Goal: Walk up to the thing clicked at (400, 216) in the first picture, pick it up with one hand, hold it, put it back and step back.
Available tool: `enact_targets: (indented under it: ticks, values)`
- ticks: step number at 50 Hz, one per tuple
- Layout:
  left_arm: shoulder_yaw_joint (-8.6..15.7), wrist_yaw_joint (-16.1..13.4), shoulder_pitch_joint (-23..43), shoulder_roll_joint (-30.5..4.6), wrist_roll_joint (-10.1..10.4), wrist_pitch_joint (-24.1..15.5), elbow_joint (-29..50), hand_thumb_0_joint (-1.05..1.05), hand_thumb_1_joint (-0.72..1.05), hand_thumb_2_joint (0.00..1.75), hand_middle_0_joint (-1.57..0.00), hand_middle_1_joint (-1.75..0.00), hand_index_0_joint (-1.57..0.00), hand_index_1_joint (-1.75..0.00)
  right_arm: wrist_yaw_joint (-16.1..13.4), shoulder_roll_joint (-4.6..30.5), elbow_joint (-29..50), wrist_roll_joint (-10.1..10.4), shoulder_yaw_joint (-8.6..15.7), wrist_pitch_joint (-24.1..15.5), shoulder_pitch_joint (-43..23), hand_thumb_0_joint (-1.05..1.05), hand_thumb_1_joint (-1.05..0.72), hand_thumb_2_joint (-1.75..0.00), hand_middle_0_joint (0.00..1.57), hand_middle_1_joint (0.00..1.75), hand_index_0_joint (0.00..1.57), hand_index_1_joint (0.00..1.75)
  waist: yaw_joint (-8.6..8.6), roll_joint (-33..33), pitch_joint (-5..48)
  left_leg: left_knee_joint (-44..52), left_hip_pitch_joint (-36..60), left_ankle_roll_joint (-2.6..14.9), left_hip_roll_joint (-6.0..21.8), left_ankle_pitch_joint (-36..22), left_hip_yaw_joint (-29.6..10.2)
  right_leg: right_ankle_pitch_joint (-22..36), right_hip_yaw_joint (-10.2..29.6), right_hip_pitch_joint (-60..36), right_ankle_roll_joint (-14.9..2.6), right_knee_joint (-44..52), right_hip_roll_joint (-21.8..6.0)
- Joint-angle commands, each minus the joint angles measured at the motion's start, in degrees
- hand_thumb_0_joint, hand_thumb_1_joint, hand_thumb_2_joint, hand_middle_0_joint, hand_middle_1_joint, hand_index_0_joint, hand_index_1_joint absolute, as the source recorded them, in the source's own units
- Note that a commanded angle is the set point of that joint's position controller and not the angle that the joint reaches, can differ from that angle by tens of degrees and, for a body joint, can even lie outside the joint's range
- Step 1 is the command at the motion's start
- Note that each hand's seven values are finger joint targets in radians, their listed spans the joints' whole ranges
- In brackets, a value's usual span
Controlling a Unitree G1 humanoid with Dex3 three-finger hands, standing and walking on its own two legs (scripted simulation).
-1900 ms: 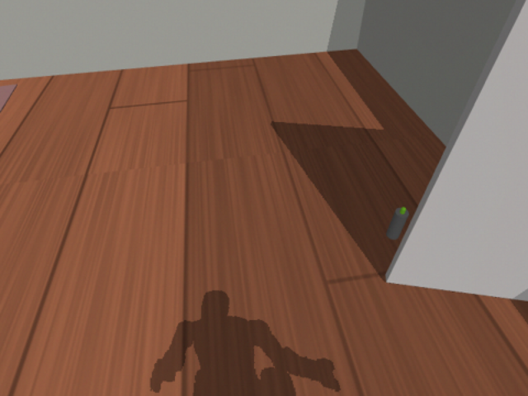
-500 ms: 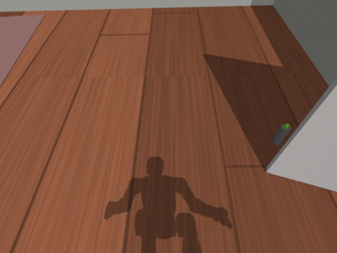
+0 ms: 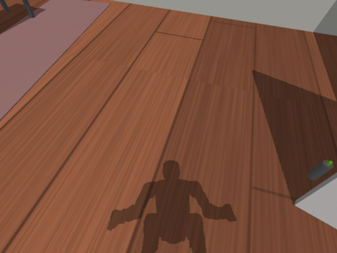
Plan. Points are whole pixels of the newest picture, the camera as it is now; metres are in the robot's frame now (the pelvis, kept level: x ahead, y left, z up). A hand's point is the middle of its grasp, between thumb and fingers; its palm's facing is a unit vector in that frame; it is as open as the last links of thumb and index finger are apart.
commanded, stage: walk up
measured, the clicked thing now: (321, 169) +0.71 -0.95 -0.66
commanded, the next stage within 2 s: stand in 1.12 s
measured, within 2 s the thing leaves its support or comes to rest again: neither
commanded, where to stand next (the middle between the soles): +0.05 -0.03 m, yaw +9 degrees
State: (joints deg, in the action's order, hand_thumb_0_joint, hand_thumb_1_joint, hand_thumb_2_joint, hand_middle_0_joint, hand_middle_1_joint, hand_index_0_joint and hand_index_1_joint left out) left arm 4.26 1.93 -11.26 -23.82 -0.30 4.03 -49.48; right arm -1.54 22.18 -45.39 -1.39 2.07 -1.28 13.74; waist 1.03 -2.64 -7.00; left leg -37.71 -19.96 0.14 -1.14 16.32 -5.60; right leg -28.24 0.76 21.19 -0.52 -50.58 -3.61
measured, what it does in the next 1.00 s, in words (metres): steps on the spot: right foot, then left foot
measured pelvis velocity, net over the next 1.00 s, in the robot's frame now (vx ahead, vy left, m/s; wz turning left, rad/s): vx -0.02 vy -0.03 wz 0.19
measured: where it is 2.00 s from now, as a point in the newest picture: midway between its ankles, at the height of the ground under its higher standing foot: outside the picture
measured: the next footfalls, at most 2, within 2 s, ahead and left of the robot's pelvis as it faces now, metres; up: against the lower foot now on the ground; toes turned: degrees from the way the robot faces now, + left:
right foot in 0.08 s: +0.03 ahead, -0.16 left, +0.00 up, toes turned +0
left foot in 0.36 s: +0.02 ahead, +0.11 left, +0.00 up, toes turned +5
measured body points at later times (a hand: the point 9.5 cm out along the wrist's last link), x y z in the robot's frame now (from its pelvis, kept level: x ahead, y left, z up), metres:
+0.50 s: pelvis -0.02 -0.01 +0.00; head +0.00 +0.01 +0.45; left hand +0.00 +0.31 -0.13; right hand +0.10 -0.30 -0.11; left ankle -0.02 +0.10 -0.72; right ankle -0.01 -0.15 -0.70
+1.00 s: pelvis -0.02 -0.03 +0.02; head -0.01 -0.02 +0.46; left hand +0.01 +0.28 -0.11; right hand +0.12 -0.31 -0.11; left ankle -0.02 +0.10 -0.72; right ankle +0.01 -0.17 -0.72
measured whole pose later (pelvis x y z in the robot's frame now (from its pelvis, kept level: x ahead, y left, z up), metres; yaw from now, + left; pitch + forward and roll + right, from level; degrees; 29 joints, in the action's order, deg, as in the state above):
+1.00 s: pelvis -0.02 -0.03 +0.02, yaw +11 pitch -2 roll -1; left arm 0.8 1.3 -6.7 -21.3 0.1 -0.5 -59.6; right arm 0.7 19.8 -60.0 -0.2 -0.9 -1.0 8.8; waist 0.9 -0.5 -3.3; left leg -27.9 -12.3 -1.1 -0.6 13.4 -5.9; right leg -13.6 -3.3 10.5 1.4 -26.4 -2.6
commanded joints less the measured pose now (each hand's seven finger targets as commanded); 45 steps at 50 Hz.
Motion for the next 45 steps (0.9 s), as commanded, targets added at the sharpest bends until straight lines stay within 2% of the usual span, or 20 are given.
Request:
enact_targets:
  ticks: [1, 3, 4, 5, 6, 7, 10, 14, 17, 18, 19, 20, 21, 24, 26, 30, 32, 34, 38, 45]
  values:
    - [2.80, -1.52, -4.29, -8.08, -0.04, -3.31, 3.28, 0.00, 0.90, 0.90, -0.20, -0.30, -0.20, -0.30, -0.46, 15.96, 5.24, -0.06, 4.92, 0.02, -0.95, 0.00, -0.90, -0.90, 0.20, 0.30, 0.20, 0.30, 0.10, 13.16, 10.22, 3.90, 1.31, 11.57, 9.11, -22.61, -9.65, 4.69, -3.87, -7.93, -0.25, 11.66, 3.60]
    - [3.19, -2.10, -7.30, -8.88, -0.63, -4.37, 1.85, 0.00, 0.90, 0.90, -0.20, -0.30, -0.20, -0.30, -0.17, 13.51, 6.16, 0.89, 4.07, 1.02, -3.06, 0.00, -0.90, -0.90, 0.20, 0.30, 0.20, 0.30, 2.28, 9.09, 10.86, -2.67, -1.65, 7.96, 5.81, -17.79, -8.40, 12.10, -2.91, -14.01, -1.78, 23.54, 3.41]
    - [3.93, -2.41, -7.60, -12.92, -1.62, -4.90, 2.46, 0.00, 0.90, 0.90, -0.20, -0.30, -0.20, -0.30, -0.12, 10.53, 7.24, 1.56, 3.20, 1.16, -3.53, 0.00, -0.90, -0.90, 0.20, 0.30, 0.20, 0.30, 2.99, -0.43, 9.40, -10.63, -7.43, 4.98, 0.84, -9.91, -5.60, 9.86, 8.17, -14.74, -4.57, 28.30, -4.65]
    - [4.54, -2.42, -4.40, -16.92, -2.23, -5.42, 3.91, 0.00, 0.90, 0.90, -0.20, -0.30, -0.20, -0.30, -0.19, 8.46, 7.34, 1.51, 2.71, 1.31, -2.85, 0.00, -0.90, -0.90, 0.20, 0.30, 0.20, 0.30, 1.53, -8.96, 5.60, -17.52, -16.22, 2.18, -6.27, 12.89, -1.27, 9.26, 24.12, -13.55, -9.61, 33.69, -16.94]
    - [4.99, -2.25, 0.61, -20.15, -2.29, -5.35, 5.61, 0.00, 0.90, 0.90, -0.20, -0.30, -0.20, -0.30, -1.05, 11.59, 6.01, 1.01, 3.81, 1.56, -1.64, 0.00, -0.90, -0.90, 0.20, 0.30, 0.20, 0.30, 0.99, -11.76, 5.10, -26.22, -12.29, 1.36, -1.78, 20.51, -2.56, 9.82, 33.06, -5.14, -17.79, 36.34, -26.07]
    - [4.69, -2.18, 3.22, -18.34, -1.74, -5.32, 6.28, 0.00, 0.90, 0.90, -0.20, -0.30, -0.20, -0.30, -0.90, 14.12, 4.57, 0.99, 4.53, 1.25, -0.42, 0.00, -0.90, -0.90, 0.20, 0.30, 0.20, 0.30, -0.51, -10.32, 2.43, -27.73, -10.12, 0.70, 0.42, 18.87, -3.34, 13.59, 32.10, -2.14, -18.80, 36.39, -25.69]
    - [3.20, -2.20, 3.75, -12.78, -1.83, -5.68, 5.57, 0.00, 0.90, 0.90, -0.20, -0.30, -0.20, -0.30, 0.54, 12.37, 2.00, 1.31, 4.37, 0.58, 0.75, 0.00, -0.90, -0.90, 0.20, 0.30, 0.20, 0.30, -1.21, -7.45, 1.35, -21.74, -8.26, 0.91, -1.13, 12.60, 1.08, 24.17, 7.10, -5.60, -11.22, 27.17, -11.53]
    - [3.44, -1.74, -3.17, -13.89, -2.36, -5.61, 4.76, 0.00, 0.90, 0.90, -0.20, -0.30, -0.20, -0.30, 1.58, 9.76, 2.44, 0.94, 3.28, -0.05, -1.65, 0.00, -0.90, -0.90, 0.20, 0.30, 0.20, 0.30, 2.78, -10.96, 5.47, -5.76, -4.30, 0.36, -1.40, 10.63, 6.40, 25.82, 4.52, -13.08, -10.43, 23.60, -9.24]
    - [2.80, -1.25, -0.60, -13.07, -0.91, -4.44, 6.08, 0.00, 0.90, 0.90, -0.20, -0.30, -0.20, -0.30, 0.97, 9.30, -0.77, 0.54, 3.64, -1.22, 4.30, 0.00, -0.90, -0.90, 0.20, 0.30, 0.20, 0.30, -0.76, -8.09, 9.48, 12.60, 8.16, 0.81, -2.70, -1.35, 9.04, 27.13, 1.33, -10.28, -8.55, 14.22, -9.23]
    - [1.61, -1.30, -1.83, -9.65, -0.70, -4.09, 6.43, 0.00, 0.90, 0.90, -0.20, -0.30, -0.20, -0.30, 0.49, 10.77, -1.42, -0.05, 4.37, -1.80, 5.91, 0.00, -0.90, -0.90, 0.20, 0.30, 0.20, 0.30, -1.66, -1.86, 11.47, 16.08, 15.32, 1.73, 0.09, -4.38, 2.59, 21.96, 0.27, -5.17, -5.93, 6.27, -7.96]
    - [0.27, -1.33, -3.76, -5.01, 0.04, -3.78, 7.04, 0.00, 0.90, 0.90, -0.20, -0.30, -0.20, -0.30, 0.06, 14.46, -0.30, -1.02, 5.07, -2.41, 4.26, 0.00, -0.90, -0.90, 0.20, 0.30, 0.20, 0.30, -0.70, 10.58, 12.13, 18.97, 20.27, 5.38, 11.99, -8.95, -16.47, 6.05, -1.91, 4.89, -1.77, -2.40, -2.43]
    - [0.34, -1.79, -4.13, -5.31, 0.29, -3.07, 6.18, 0.00, 0.90, 0.90, -0.20, -0.30, -0.20, -0.30, -0.07, 17.68, 1.37, -1.09, 4.96, -2.67, 0.58, 0.00, -0.90, -0.90, 0.20, 0.30, 0.20, 0.30, 0.81, 9.62, 10.19, 18.55, 16.55, 11.00, 19.52, -7.19, -26.03, -5.24, 0.14, 9.12, -0.39, -1.57, 0.42]
    - [1.53, -2.38, -1.03, -10.12, 0.11, -3.02, 5.09, 0.00, 0.90, 0.90, -0.20, -0.30, -0.20, -0.30, 0.03, 19.46, 0.45, -0.03, 5.40, -2.61, 0.16, 0.00, -0.90, -0.90, 0.20, 0.30, 0.20, 0.30, -1.50, 10.00, 8.26, 18.44, 7.25, 15.83, 21.40, -3.68, -27.55, -8.18, 2.83, 2.75, -0.49, -2.79, -2.03]
    - [1.56, -1.87, -2.04, -9.80, 0.46, -3.63, 3.29, 0.00, 0.90, 0.90, -0.20, -0.30, -0.20, -0.30, -0.27, 13.48, 0.30, 0.36, 3.01, -2.79, -4.55, 0.00, -0.90, -0.90, 0.20, 0.30, 0.20, 0.30, 0.82, 10.47, 5.28, 14.80, 7.01, 11.16, 13.66, -14.91, -12.65, -1.90, 2.70, 1.86, -1.04, 2.08, -2.30]
    - [1.45, -1.89, -2.71, -9.50, 0.53, -4.00, 2.24, 0.00, 0.90, 0.90, -0.20, -0.30, -0.20, -0.30, -0.17, 13.85, -0.86, 0.69, 2.84, -2.92, -3.00, 0.00, -0.90, -0.90, 0.20, 0.30, 0.20, 0.30, 0.38, 13.02, 5.97, 12.63, 6.12, 9.90, 13.13, -24.08, -11.14, 1.71, 0.55, -1.45, -0.64, 6.65, -1.14]
    - [0.93, -2.19, -3.85, -8.25, -0.13, -5.06, -0.64, 0.00, 0.90, 0.90, -0.20, -0.30, -0.20, -0.30, 0.21, 12.66, -1.10, 1.44, 2.26, -1.26, -5.46, 0.00, -0.90, -0.90, 0.20, 0.30, 0.20, 0.30, 1.47, 11.06, 7.91, 7.61, 2.45, 6.19, 8.65, -16.28, -5.54, 14.16, -2.33, -12.65, -1.26, 24.34, 1.74]
    - [1.31, -2.64, -3.59, -11.77, -1.03, -6.02, -1.39, 0.00, 0.90, 0.90, -0.20, -0.30, -0.20, -0.30, 0.44, 9.25, -1.06, 2.40, 1.25, -0.87, -5.87, 0.00, -0.90, -0.90, 0.20, 0.30, 0.20, 0.30, 1.31, 2.86, 9.73, 2.05, -1.34, 2.41, 4.13, -8.55, -2.12, 20.86, 7.69, -16.34, -4.15, 28.41, -6.03]
    - [1.14, -2.10, 5.11, -14.45, -0.98, -6.09, 0.08, 0.00, 0.90, 0.90, -0.20, -0.30, -0.20, -0.30, 0.46, 9.45, -4.48, 1.89, 1.70, -0.15, -2.04, 0.00, -0.90, -0.90, 0.20, 0.30, 0.20, 0.30, -2.46, -2.90, 6.72, -1.19, 6.56, 0.79, 0.22, 9.87, 1.61, 10.19, 15.80, -3.18, -10.19, 31.25, -14.61]
    - [-0.38, -1.73, 6.73, -9.66, -0.12, -5.60, -1.73, 0.00, 0.90, 0.90, -0.20, -0.30, -0.20, -0.30, 1.37, 11.24, -6.35, 1.14, 1.80, -0.94, -6.25, 0.00, -0.90, -0.90, 0.20, 0.30, 0.20, 0.30, -1.15, 0.52, 2.60, 13.29, 4.72, 3.29, 5.29, 1.90, -7.06, 5.16, 2.83, -2.62, -2.14, 27.68, -3.26]
    - [-0.59, -1.53, 6.24, -9.23, 0.27, -6.08, -5.27, 0.00, 0.90, 0.90, -0.20, -0.30, -0.20, -0.30, 1.53, 11.37, -9.56, 0.84, 0.51, -1.58, -8.03, 0.00, -0.90, -0.90, 0.20, 0.30, 0.20, 0.30, 0.05, 4.22, 7.12, 15.90, 5.36, 2.22, 5.77, -4.87, -6.06, 12.62, 2.16, -11.62, -2.27, 28.78, -3.66]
